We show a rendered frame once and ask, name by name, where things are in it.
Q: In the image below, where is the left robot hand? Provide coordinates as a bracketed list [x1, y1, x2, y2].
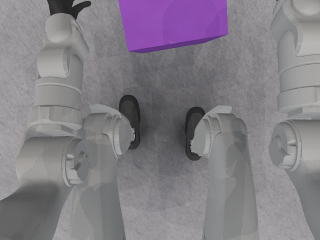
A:
[47, 0, 92, 20]

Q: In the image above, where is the robot right upper arm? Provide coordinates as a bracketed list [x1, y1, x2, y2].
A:
[268, 119, 320, 240]

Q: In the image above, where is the robot left upper arm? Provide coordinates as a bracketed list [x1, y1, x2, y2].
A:
[0, 136, 90, 240]

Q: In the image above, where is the carton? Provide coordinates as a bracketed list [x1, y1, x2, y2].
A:
[118, 0, 228, 54]

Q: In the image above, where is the robot left forearm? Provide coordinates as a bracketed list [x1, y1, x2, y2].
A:
[15, 13, 90, 179]

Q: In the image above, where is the left robot foot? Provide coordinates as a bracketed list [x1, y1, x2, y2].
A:
[119, 95, 141, 150]

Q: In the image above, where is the robot right forearm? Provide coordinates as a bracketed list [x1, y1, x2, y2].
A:
[270, 0, 320, 120]

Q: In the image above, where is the robot right shin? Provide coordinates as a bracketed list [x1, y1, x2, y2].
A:
[190, 105, 249, 157]

